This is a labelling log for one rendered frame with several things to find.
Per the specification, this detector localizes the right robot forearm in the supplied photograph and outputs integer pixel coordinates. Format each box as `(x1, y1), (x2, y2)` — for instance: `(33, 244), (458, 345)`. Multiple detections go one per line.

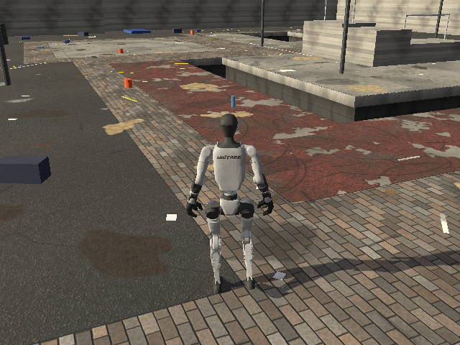
(257, 173), (272, 203)

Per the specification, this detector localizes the robot right hand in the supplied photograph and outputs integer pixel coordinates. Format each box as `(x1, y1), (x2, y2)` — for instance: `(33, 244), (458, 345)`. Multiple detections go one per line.
(257, 200), (274, 216)

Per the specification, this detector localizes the robot right upper arm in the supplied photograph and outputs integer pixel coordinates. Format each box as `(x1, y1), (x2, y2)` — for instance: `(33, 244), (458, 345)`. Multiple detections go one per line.
(244, 144), (264, 185)

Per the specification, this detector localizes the robot left hand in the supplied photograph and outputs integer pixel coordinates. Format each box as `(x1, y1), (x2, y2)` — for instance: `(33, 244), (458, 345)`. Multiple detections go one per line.
(186, 202), (203, 218)

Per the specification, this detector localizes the robot left upper arm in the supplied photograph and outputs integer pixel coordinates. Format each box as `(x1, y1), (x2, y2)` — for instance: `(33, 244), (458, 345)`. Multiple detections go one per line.
(195, 145), (214, 185)

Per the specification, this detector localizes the left robot forearm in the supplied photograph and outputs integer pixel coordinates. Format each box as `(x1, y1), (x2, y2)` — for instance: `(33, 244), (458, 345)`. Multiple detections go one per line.
(188, 174), (202, 204)

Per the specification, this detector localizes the robot torso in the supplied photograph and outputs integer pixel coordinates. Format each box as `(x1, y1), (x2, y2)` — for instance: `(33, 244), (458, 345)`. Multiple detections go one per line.
(213, 142), (246, 216)

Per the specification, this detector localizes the left robot foot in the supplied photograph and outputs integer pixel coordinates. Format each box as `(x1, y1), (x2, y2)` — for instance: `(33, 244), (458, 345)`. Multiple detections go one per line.
(213, 276), (223, 294)

